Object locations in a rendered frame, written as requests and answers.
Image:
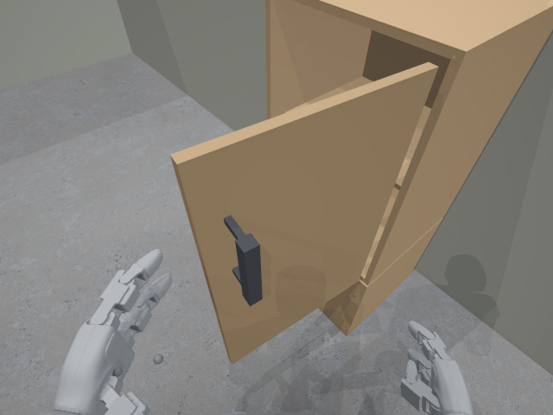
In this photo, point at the robot right hand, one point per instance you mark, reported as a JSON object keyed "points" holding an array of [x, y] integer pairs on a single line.
{"points": [[442, 388]]}

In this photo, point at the handle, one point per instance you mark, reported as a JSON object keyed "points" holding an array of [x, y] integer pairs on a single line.
{"points": [[248, 271]]}

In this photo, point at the cupboard door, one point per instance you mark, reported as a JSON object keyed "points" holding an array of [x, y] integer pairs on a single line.
{"points": [[311, 186]]}

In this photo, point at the robot left hand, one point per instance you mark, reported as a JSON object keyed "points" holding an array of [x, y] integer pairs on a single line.
{"points": [[104, 342]]}

